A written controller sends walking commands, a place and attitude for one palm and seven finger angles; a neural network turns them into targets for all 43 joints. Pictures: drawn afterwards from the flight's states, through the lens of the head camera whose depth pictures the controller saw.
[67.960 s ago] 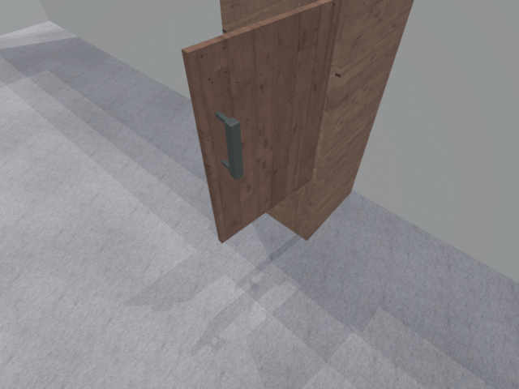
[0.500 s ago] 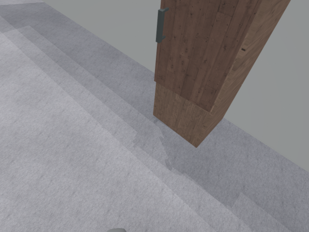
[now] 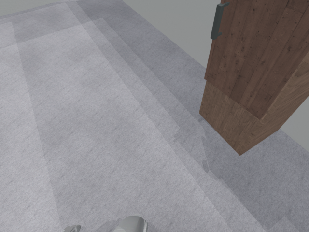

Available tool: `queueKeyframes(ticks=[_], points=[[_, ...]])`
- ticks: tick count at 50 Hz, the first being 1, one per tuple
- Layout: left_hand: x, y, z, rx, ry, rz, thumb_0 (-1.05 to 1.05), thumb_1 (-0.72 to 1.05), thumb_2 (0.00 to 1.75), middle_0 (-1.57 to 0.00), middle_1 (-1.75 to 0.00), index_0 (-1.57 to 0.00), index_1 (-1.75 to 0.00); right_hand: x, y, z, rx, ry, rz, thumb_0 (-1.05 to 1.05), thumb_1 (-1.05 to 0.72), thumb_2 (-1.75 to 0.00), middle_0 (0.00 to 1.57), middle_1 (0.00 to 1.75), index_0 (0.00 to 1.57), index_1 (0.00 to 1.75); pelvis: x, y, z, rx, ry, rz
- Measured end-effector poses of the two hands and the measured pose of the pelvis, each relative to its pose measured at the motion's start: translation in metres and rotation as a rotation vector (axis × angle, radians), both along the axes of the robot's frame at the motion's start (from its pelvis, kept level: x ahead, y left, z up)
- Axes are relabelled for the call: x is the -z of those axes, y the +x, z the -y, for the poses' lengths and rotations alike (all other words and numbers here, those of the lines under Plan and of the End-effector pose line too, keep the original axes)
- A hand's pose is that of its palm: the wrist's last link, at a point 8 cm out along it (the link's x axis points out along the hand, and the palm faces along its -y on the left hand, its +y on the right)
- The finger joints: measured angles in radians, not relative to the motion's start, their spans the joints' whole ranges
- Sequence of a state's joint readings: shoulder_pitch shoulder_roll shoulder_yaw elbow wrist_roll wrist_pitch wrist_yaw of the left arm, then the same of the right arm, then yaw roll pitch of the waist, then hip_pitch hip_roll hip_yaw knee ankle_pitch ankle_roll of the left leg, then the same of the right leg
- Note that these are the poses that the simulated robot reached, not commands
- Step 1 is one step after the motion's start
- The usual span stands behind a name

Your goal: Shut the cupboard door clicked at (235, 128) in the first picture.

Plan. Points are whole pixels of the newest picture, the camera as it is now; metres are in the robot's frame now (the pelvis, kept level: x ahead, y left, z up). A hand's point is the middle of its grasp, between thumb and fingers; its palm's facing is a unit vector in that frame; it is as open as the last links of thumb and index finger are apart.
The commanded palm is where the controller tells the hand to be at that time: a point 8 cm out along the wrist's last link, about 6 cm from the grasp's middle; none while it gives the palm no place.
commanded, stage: walk to a spot facing it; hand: left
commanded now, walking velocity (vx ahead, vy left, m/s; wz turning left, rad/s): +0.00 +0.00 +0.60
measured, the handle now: (220, 21) +0.95 -0.28 +0.04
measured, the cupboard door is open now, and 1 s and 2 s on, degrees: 5 5 5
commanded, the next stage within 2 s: turn to face it in 1.24 s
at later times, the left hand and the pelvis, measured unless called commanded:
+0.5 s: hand out of the picture +0.08 +0.24 -0.15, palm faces +0.30 -0.91 -0.29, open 7.4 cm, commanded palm none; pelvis +0.06 +0.00 -0.01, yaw +18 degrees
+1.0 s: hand out of the picture +0.04 +0.17 -0.19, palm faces +0.68 -0.71 -0.17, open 7.4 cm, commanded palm none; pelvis +0.21 +0.09 -0.02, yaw +38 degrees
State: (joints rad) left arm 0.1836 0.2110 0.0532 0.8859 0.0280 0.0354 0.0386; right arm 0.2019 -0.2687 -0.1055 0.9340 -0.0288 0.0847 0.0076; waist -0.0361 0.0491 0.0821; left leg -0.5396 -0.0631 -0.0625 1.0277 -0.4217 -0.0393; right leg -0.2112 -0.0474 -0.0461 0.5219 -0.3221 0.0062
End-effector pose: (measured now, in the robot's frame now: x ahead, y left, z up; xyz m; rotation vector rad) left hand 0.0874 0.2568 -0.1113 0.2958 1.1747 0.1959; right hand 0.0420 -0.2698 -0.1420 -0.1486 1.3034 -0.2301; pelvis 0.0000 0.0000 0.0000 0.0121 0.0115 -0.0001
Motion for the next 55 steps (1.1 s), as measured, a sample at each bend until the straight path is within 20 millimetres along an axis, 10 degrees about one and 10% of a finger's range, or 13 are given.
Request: queueKeyframes(ticks=[15,25,33,40,47,51,55], points=[[0.041,-0.086,-0.022,-0.258,-0.094,-0.115,0.01,0.90,0.90,-0.21,-0.30,-0.20,-0.30,-0.009,0.100,-0.045,-0.314,-0.032,0.101,0.00,-0.91,-0.90,0.20,0.30,0.20,0.30,0.015,0.015,-0.016,-0.197,0.018,0.010],[0.004,-0.031,-0.023,-0.316,-0.034,0.035,0.01,0.91,0.90,-0.20,-0.30,-0.20,-0.30,0.006,0.117,-0.041,-0.373,0.028,-0.028,0.00,-0.90,-0.90,0.20,0.30,0.20,0.30,0.006,0.063,0.001,-0.316,0.005,0.008],[-0.004,-0.033,0.009,-0.476,-0.027,0.027,0.01,0.90,0.90,-0.20,-0.30,-0.20,-0.30,0.001,0.212,-0.049,-0.485,0.050,-0.008,0.01,-0.91,-0.90,0.20,0.30,0.20,0.30,-0.003,0.116,0.005,-0.442,0.022,0.004],[0.006,-0.050,0.047,-0.638,-0.139,-0.090,0.01,0.90,0.90,-0.20,-0.30,-0.20,-0.30,-0.017,0.316,-0.109,-0.642,0.067,0.079,0.01,-0.91,-0.90,0.20,0.30,0.20,0.29,-0.011,0.158,-0.014,-0.560,0.016,-0.007],[0.028,-0.074,0.063,-0.812,-0.253,-0.227,0.01,0.90,0.90,-0.21,-0.30,-0.20,-0.30,-0.016,0.408,-0.220,-0.853,0.090,0.173,0.01,-0.91,-0.90,0.19,0.30,0.19,0.29,0.005,0.196,-0.060,-0.652,0.007,0.006],[0.049,-0.075,0.036,-0.850,-0.287,-0.289,0.01,0.90,0.90,-0.21,-0.30,-0.20,-0.30,-0.007,0.441,-0.270,-0.887,0.093,0.283,0.00,-0.91,-0.90,0.20,0.30,0.20,0.30,0.026,0.214,-0.097,-0.680,-0.012,0.025],[0.046,-0.033,-0.027,-0.845,-0.207,-0.182,0.01,0.90,0.90,-0.21,-0.30,-0.20,-0.30,-0.010,0.439,-0.279,-0.895,0.063,0.214,0.00,-0.91,-0.90,0.20,0.30,0.20,0.30,0.016,0.233,-0.114,-0.703,0.003,0.032]])
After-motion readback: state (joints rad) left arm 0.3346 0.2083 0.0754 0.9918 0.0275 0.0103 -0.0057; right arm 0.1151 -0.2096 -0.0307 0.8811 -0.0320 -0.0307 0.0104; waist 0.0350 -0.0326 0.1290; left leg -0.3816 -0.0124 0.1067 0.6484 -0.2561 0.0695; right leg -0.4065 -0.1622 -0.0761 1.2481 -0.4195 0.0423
